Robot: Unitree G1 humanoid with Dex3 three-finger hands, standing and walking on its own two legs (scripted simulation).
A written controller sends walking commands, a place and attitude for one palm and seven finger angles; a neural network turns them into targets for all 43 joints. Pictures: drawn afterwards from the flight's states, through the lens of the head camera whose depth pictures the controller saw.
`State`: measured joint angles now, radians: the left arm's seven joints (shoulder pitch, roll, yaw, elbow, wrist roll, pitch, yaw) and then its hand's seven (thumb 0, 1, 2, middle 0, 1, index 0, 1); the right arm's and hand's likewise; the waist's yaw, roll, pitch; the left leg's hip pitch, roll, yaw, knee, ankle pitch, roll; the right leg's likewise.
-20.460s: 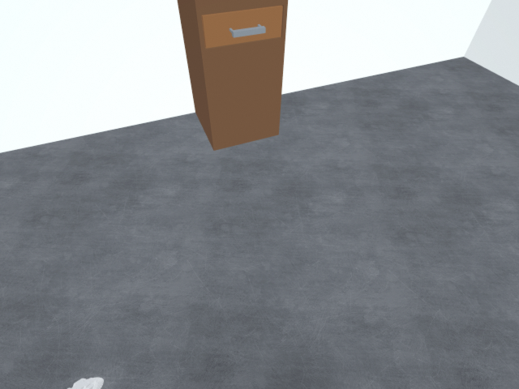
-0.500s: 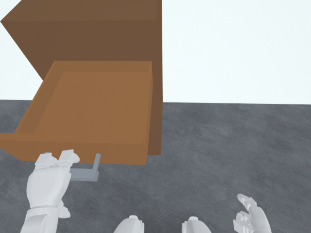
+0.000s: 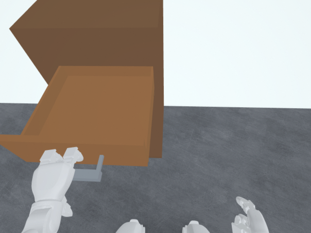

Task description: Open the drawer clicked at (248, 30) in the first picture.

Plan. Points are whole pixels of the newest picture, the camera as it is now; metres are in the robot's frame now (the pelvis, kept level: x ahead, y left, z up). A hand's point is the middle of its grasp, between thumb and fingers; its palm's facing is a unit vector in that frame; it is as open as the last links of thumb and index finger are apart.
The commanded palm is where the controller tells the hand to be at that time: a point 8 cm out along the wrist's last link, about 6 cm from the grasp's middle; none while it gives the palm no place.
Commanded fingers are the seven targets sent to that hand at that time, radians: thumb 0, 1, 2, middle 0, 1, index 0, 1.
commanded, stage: lift the hand off the handle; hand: left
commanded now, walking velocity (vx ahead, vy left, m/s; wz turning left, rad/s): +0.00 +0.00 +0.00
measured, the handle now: (73, 166) +0.28 +0.25 -0.02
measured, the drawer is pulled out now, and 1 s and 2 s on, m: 0.30 0.30 0.30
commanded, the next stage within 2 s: none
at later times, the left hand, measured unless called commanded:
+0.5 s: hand (56, 178) +0.24 +0.26 +0.02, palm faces +0.03 -0.06 -1.00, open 13.8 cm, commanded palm +0.22 +0.26 +0.07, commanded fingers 0.00 -0.50 0.30 -0.30 -1.20 -0.30 -1.20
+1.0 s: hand (48, 169) +0.25 +0.27 +0.06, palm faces +0.05 -0.06 -1.00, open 13.7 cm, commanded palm +0.22 +0.27 +0.11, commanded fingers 0.00 -0.50 0.30 -0.30 -1.20 -0.30 -1.20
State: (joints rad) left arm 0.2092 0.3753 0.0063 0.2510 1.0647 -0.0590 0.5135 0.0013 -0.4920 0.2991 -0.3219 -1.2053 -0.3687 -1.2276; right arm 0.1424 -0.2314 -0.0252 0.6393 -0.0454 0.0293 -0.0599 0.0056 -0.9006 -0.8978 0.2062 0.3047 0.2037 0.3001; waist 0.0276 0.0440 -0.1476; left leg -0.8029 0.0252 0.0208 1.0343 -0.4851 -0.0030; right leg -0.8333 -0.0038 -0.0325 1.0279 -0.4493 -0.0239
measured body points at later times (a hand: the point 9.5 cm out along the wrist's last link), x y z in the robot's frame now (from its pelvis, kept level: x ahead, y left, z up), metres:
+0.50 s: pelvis +0.02 +0.01 +0.02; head +0.06 -0.01 +0.47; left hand +0.23 +0.26 +0.08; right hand +0.21 -0.23 -0.08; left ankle +0.01 +0.12 -0.67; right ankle +0.03 -0.11 -0.67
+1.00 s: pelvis +0.02 +0.00 +0.04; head +0.06 -0.02 +0.48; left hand +0.24 +0.27 +0.11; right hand +0.22 -0.22 -0.07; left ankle +0.01 +0.12 -0.67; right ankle +0.03 -0.11 -0.67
